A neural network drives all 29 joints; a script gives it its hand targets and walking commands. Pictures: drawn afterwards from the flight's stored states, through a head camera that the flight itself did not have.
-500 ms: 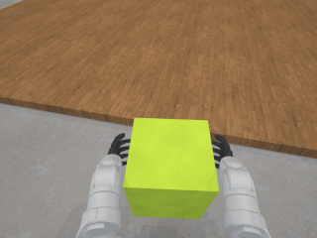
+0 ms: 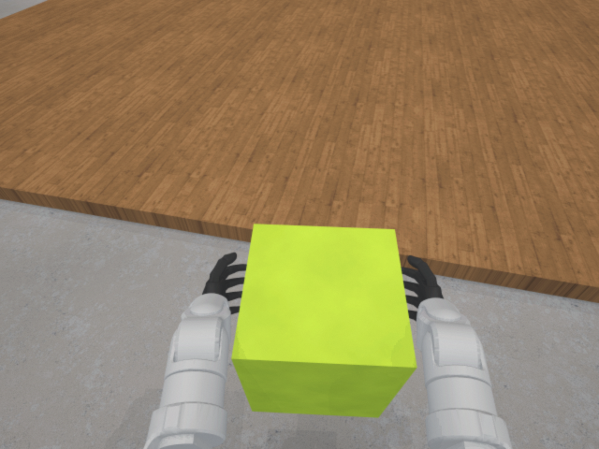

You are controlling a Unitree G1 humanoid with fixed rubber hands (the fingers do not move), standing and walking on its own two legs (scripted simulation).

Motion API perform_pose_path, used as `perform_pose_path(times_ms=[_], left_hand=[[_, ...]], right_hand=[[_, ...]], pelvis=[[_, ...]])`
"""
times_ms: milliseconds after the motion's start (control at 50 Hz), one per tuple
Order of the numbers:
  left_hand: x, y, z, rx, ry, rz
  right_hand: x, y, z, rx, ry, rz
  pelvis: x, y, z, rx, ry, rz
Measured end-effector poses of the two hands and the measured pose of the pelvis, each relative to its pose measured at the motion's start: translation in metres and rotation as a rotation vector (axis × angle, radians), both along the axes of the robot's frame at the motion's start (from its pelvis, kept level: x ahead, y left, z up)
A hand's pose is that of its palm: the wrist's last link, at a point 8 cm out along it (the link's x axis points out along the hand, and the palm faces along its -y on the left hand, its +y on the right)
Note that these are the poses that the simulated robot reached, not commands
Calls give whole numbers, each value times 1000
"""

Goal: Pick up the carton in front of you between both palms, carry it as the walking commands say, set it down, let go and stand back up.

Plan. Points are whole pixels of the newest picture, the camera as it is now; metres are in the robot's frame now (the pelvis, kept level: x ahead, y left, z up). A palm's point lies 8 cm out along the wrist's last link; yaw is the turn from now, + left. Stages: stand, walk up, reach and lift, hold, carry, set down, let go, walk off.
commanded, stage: reach and lift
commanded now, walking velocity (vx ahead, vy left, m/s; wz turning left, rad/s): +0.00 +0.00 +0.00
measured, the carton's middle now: (319, 325) +0.30 +0.00 -0.04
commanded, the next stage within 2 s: hold in 0.24 s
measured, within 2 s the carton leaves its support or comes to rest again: neither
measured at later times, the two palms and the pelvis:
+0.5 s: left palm (214, 304) +0.28 +0.15 +0.05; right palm (437, 309) +0.28 -0.15 +0.05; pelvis +0.00 +0.00 +0.00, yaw +0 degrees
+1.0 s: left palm (213, 301) +0.28 +0.15 +0.05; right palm (435, 307) +0.28 -0.15 +0.05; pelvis -0.01 +0.00 +0.00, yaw +0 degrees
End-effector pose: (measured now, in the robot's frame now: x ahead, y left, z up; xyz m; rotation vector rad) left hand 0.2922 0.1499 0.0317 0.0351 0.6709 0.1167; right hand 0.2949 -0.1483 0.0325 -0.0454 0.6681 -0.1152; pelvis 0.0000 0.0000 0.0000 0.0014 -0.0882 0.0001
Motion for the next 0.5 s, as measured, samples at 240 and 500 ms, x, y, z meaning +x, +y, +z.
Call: perform_pose_path(times_ms=[240,500], left_hand=[[-3,-1,5,3,-3,2],[-13,-3,19,1,-14,-3]], right_hand=[[-2,-1,5,-1,-3,5],[-14,-3,19,2,-14,-6]], pelvis=[[2,-2,1,0,-15,2],[-4,-2,1,0,-54,1]])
